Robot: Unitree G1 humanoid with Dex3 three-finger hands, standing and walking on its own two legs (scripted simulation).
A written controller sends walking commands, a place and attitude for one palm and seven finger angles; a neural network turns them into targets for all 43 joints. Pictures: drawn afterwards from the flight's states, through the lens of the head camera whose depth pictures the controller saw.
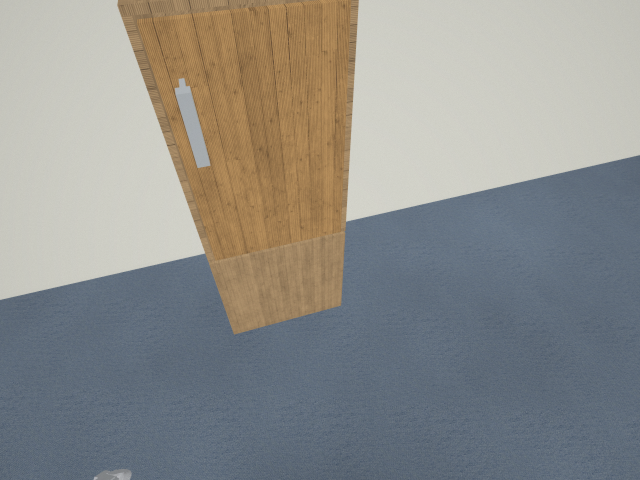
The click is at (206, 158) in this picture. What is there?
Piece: cupboard door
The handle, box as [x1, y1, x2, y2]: [175, 78, 209, 167]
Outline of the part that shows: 181,78 179,79 179,86 175,88 175,94 197,167 209,165 209,160 189,86 185,85 184,79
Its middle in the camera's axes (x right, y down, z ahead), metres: -0.24 -0.21 +0.72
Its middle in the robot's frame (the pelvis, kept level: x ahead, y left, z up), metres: +0.68 +0.28 +0.09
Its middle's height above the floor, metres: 0.86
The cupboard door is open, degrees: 0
